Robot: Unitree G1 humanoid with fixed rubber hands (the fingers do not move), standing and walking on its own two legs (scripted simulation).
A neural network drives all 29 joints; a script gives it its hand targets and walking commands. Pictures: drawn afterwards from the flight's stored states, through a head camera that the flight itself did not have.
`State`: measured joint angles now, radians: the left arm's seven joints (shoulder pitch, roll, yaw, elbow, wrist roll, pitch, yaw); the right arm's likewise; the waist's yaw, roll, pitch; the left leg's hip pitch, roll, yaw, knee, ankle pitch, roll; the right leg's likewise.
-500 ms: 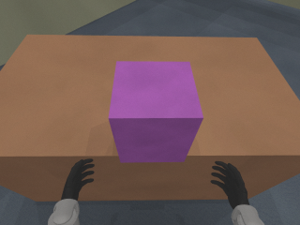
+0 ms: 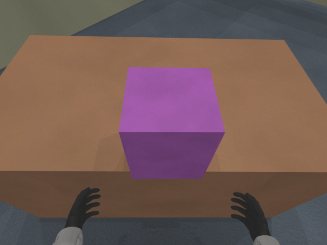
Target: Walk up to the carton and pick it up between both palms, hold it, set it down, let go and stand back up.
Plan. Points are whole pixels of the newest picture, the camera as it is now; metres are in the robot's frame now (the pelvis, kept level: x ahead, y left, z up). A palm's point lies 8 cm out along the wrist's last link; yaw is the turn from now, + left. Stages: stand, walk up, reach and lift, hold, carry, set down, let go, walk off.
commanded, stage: set down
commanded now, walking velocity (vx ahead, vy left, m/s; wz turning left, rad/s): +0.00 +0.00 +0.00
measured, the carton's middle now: (168, 127) +0.41 +0.01 +0.02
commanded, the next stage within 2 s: let go in 0.32 s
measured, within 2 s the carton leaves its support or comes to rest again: neither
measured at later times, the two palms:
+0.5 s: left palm (75, 231) +0.16 +0.23 -0.08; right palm (254, 234) +0.16 -0.21 -0.08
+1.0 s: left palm (62, 232) +0.16 +0.26 -0.08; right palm (267, 239) +0.15 -0.24 -0.09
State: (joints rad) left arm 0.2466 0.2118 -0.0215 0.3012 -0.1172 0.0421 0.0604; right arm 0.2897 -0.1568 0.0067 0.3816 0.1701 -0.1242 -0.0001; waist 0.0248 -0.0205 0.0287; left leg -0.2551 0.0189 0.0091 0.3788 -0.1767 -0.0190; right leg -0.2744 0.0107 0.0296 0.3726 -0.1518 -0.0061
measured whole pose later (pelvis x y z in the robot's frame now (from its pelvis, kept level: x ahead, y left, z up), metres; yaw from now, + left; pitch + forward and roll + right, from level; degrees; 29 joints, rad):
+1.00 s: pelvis +0.02 +0.00 +0.00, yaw +0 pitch +2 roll +0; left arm 0.23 0.31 -0.02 0.57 0.00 -0.01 0.03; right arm 0.19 -0.23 -0.02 0.78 0.04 -0.09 0.00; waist 0.02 -0.02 -0.04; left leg -0.25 0.02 0.01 0.45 -0.24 -0.02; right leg -0.27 0.01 0.03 0.45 -0.22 -0.01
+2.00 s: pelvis +0.01 +0.00 -0.01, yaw +0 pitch +2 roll +0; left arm 0.23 0.35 -0.02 0.82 0.00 -0.06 0.02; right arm 0.19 -0.26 -0.03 0.92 0.04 -0.05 0.01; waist 0.02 -0.02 -0.11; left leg -0.26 0.02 0.01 0.47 -0.25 -0.02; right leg -0.27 0.01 0.03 0.46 -0.22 -0.01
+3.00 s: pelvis -0.02 +0.00 -0.01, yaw +0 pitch -1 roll +0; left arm 0.23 0.35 -0.02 0.92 0.00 -0.05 0.02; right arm 0.19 -0.26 -0.03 0.99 0.04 -0.05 0.01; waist 0.01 -0.02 -0.06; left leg -0.26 0.02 0.01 0.47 -0.21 -0.02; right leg -0.27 0.01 0.03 0.46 -0.18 -0.01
